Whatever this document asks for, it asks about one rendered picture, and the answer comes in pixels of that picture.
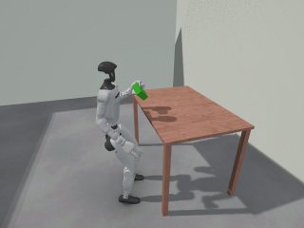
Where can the left robot foot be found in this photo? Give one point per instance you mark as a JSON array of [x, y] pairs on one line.
[[138, 177]]

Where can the robot left hand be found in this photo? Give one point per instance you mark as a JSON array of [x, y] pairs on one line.
[[139, 82]]

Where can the robot right shin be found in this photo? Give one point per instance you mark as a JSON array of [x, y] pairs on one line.
[[128, 180]]

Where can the table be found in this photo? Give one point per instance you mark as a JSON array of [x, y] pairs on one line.
[[180, 114]]

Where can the robot right hand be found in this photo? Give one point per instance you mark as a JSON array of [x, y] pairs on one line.
[[128, 147]]

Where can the left robot forearm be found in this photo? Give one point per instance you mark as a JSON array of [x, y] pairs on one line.
[[125, 94]]

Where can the right robot upper arm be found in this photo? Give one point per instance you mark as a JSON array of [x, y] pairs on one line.
[[102, 101]]

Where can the sponge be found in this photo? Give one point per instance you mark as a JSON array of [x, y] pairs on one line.
[[139, 91]]

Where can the right robot forearm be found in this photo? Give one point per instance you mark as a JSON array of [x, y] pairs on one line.
[[115, 136]]

